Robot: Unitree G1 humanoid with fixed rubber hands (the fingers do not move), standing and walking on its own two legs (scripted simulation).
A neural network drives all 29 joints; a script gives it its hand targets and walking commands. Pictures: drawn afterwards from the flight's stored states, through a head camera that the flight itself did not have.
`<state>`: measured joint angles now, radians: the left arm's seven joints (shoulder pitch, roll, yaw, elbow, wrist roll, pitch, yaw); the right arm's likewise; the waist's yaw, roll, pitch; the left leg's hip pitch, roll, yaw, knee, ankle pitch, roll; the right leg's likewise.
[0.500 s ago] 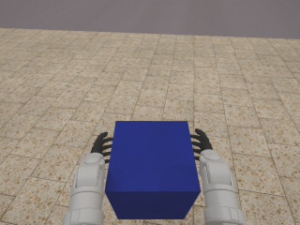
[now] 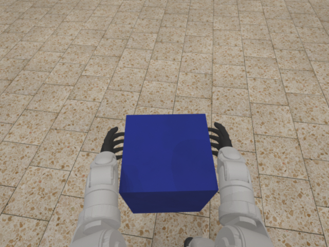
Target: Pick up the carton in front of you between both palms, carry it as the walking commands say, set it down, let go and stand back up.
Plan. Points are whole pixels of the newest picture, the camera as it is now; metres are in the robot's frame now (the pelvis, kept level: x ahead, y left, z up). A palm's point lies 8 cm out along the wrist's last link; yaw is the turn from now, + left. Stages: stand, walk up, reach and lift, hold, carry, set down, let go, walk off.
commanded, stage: set down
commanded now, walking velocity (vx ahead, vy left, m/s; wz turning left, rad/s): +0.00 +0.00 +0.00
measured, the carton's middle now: (166, 167) +0.33 +0.00 -0.08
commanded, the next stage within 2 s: none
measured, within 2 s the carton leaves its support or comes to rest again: neither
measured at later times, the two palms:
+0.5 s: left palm (122, 169) +0.37 +0.15 -0.19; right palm (209, 168) +0.37 -0.15 -0.19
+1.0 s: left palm (130, 176) +0.41 +0.15 -0.35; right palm (201, 178) +0.39 -0.15 -0.36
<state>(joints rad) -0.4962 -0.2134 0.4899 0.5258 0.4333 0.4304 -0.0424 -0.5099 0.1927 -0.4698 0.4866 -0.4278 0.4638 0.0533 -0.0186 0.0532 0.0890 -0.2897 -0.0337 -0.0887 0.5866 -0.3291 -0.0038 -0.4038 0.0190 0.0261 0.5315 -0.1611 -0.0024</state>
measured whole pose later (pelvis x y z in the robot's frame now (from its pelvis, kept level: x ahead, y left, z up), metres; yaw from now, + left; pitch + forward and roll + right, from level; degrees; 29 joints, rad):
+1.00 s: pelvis -0.07 +0.00 -0.25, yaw +4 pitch +47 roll +3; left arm -0.98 0.07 0.36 0.79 0.12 0.19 0.03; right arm -0.88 0.08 -0.44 0.59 -0.19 0.22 -0.11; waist -0.03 0.02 -0.16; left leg -1.93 -0.15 -0.06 1.73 -0.62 -0.05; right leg -2.06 0.08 0.11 1.64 -0.39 0.06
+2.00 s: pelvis -0.08 +0.01 -0.38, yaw +4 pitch +44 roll -2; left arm -1.35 0.21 0.14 1.14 0.06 0.14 0.13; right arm -1.20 -0.09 -0.53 0.91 -0.11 0.14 -0.08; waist -0.11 0.00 0.12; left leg -2.26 -0.19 -0.04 2.17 -0.66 -0.03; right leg -2.34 0.07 0.09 2.03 -0.45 0.11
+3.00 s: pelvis -0.09 +0.00 -0.39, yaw +4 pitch +40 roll -2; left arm -1.36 0.42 -0.06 1.05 -0.18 0.03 0.07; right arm -1.22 -0.32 -0.21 1.07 0.29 -0.04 -0.11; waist -0.09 -0.02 0.27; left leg -2.26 -0.08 -0.04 2.21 -0.64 -0.02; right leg -2.33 0.01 0.01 2.07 -0.44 0.04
